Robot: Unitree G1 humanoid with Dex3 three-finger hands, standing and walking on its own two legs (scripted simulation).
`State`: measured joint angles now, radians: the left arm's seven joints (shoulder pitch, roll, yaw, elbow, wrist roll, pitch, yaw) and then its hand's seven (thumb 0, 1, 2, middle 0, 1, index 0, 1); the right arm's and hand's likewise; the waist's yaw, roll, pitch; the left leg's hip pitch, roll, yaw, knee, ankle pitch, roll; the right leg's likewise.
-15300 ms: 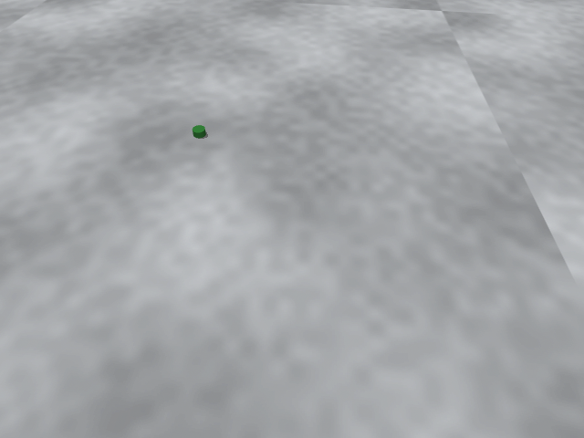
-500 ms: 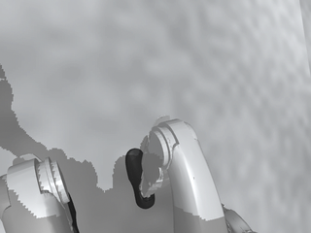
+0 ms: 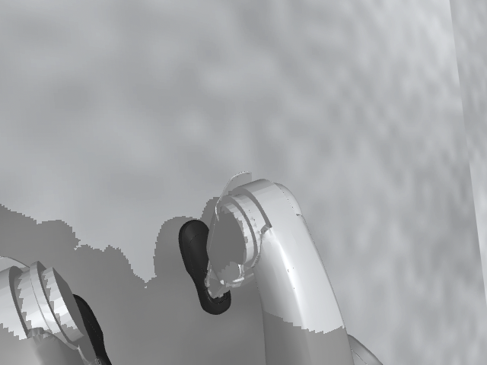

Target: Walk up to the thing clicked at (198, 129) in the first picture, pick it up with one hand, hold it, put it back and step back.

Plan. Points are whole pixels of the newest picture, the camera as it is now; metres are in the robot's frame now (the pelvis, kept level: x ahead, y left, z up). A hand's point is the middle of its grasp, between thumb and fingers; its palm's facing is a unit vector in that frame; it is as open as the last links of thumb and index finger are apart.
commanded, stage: rest palm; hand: left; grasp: from above
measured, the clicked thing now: out of the picture +0.48 +0.32 -0.29
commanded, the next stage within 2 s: close in 0.74 s
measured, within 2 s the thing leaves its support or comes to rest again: neither
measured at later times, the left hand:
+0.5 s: hand out of the picture +0.47 +0.31 -0.26, palm faces -0.44 -0.15 -0.89, open 14.1 cm
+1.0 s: hand out of the picture +0.48 +0.31 -0.27, palm faces -0.43 -0.16 -0.89, open 13.7 cm
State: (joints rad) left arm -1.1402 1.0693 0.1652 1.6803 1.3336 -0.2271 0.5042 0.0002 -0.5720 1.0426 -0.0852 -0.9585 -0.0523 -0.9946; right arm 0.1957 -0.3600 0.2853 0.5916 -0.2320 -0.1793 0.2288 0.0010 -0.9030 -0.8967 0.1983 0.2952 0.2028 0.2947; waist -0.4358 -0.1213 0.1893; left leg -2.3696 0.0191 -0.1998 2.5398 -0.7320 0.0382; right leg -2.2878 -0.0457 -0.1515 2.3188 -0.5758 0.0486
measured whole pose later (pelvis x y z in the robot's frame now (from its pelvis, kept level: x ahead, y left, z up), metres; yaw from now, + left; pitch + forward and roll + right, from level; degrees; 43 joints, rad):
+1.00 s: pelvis +0.00 +0.00 +0.00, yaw -2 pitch +29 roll -16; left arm -1.16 1.11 0.13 1.75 1.32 -0.23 0.60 0.00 -0.48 1.02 -0.09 -1.09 -0.09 -1.09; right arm 0.14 -0.38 0.36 0.59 -0.26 -0.24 0.27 0.00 -0.91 -0.90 0.20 0.29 0.20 0.29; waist -0.45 -0.16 0.22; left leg -2.36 0.02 -0.23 2.55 -0.74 0.04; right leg -2.26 -0.03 -0.18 2.30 -0.56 0.06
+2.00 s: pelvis -0.01 +0.00 +0.00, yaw -2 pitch +29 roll -17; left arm -1.16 1.13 0.10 1.74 1.29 -0.23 0.58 0.00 0.01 0.70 -0.33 -1.04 -0.42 -0.95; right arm 0.12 -0.38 0.38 0.59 -0.26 -0.24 0.25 0.00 -0.90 -0.90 0.20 0.29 0.20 0.29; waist -0.45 -0.16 0.24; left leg -2.35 0.02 -0.24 2.54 -0.73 0.04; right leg -2.25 -0.03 -0.19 2.28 -0.56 0.06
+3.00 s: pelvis +0.00 +0.00 +0.01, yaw -1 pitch +32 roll -16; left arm -1.06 1.01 0.15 1.49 1.26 -0.18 0.41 -0.04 0.14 0.40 -0.55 -0.84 -0.76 -0.72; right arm 0.20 -0.36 0.25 0.62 -0.21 -0.16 0.25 0.00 -0.91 -0.90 0.20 0.29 0.20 0.29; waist -0.38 -0.08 0.13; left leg -2.37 0.01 -0.21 2.51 -0.73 0.04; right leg -2.28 -0.04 -0.16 2.28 -0.57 0.05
